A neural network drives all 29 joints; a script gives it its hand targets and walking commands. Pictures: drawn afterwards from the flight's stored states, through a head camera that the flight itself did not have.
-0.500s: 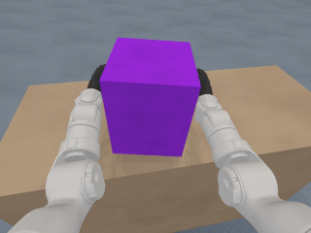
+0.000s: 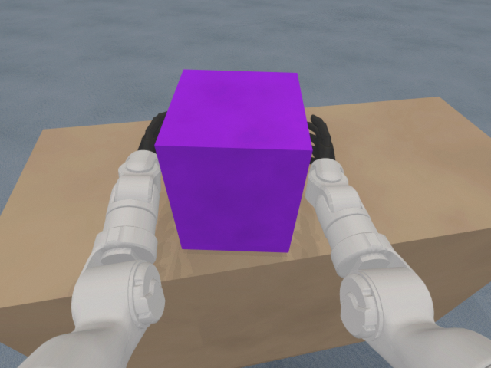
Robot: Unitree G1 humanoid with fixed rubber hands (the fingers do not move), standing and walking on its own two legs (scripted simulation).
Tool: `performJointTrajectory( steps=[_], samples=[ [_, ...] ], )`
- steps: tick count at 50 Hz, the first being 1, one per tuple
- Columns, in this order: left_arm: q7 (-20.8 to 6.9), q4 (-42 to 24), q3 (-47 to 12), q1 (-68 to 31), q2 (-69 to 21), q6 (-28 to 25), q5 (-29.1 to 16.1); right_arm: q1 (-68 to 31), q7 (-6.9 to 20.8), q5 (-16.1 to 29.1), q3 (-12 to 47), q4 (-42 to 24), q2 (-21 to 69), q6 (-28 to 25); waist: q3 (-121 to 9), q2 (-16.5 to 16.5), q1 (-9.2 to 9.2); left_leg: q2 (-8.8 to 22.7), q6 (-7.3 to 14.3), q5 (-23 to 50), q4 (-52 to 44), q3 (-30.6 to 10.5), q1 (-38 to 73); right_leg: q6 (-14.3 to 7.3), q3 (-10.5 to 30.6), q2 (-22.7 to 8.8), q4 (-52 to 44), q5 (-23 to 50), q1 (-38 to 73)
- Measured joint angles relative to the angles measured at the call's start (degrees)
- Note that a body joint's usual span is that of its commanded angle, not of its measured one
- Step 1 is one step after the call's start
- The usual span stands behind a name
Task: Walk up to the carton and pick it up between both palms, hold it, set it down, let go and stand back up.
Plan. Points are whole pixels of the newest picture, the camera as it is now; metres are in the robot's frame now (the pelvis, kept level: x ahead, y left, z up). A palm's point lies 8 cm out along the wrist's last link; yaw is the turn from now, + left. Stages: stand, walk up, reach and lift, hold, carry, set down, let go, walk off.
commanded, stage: set down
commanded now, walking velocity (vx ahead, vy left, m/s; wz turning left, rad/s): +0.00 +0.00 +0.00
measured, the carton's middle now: (237, 164) +0.42 -0.02 +0.12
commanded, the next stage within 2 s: none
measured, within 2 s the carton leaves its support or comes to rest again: rests again in 0.20 s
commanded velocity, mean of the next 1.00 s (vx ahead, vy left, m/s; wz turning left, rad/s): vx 0.00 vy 0.00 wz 0.00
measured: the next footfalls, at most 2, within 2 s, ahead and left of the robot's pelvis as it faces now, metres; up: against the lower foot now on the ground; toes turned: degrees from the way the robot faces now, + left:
none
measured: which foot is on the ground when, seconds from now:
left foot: down 0.00-1.00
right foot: down 0.00-1.00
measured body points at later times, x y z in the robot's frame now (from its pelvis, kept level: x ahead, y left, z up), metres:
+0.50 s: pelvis +0.00 +0.00 +0.00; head -0.01 +0.02 +0.45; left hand +0.44 +0.12 +0.13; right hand +0.39 -0.17 +0.13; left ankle -0.01 +0.12 -0.75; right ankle +0.00 -0.15 -0.75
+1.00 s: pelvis +0.00 +0.00 +0.00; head +0.00 +0.02 +0.45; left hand +0.44 +0.12 +0.13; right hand +0.39 -0.17 +0.12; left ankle -0.01 +0.12 -0.75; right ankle +0.00 -0.15 -0.75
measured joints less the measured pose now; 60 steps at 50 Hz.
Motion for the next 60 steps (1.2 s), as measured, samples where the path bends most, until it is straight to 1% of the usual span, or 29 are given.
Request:
performJointTrajectory(
  steps=[15,37,51,60],
  samples=[
    [-0.6,0.7,0.0,1.2,0.0,-1.6,0.0,1.8,0.5,-2.3,-1.6,-0.5,1.3,-2.6,0.6,0.0,0.41,0.0,0.0,0.0,0.0,0.0,-0.1,0.0,0.0,0.0,0.1,0.0,-0.1],
    [-2.9,0.9,0.0,1.3,0.0,-4.1,0.3,4.4,1.7,-4.7,-3.3,-2.8,2.0,-5.6,1.4,0.0,0.97,0.0,0.0,0.2,-0.5,0.0,-0.1,0.0,0.0,0.0,0.2,-0.2,-0.4],
    [-4.3,0.9,0.0,0.9,-0.1,-5.7,1.3,5.9,2.7,-6.8,-4.7,-4.6,2.5,-8.4,2.2,0.0,1.69,0.0,0.0,0.2,-0.6,0.0,-0.1,0.0,0.0,0.0,0.2,-0.3,-0.4],
    [-4.4,0.9,0.3,0.8,-0.2,-7.5,1.5,6.1,3.4,-8.3,-5.4,-4.8,2.5,-10.7,3.2,0.0,2.01,0.0,0.0,0.3,-0.6,0.0,-0.1,0.0,0.0,0.0,0.6,-0.3,-0.6]
  ],
)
